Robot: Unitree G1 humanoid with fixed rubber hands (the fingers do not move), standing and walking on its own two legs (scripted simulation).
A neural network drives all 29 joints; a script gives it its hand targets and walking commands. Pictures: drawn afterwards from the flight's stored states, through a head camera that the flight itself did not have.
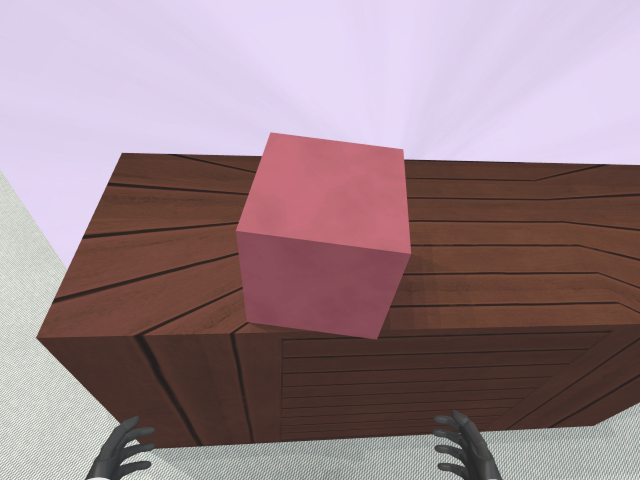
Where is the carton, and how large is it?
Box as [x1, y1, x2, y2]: [236, 132, 410, 339]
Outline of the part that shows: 270,132 236,229 247,321 376,339 410,255 402,149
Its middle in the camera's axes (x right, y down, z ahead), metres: +0.01 +0.00 +0.63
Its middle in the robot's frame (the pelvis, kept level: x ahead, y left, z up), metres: +0.49 +0.01 +0.01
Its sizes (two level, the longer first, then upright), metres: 0.226 0.220 0.224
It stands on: a pedestal, 0.66 m high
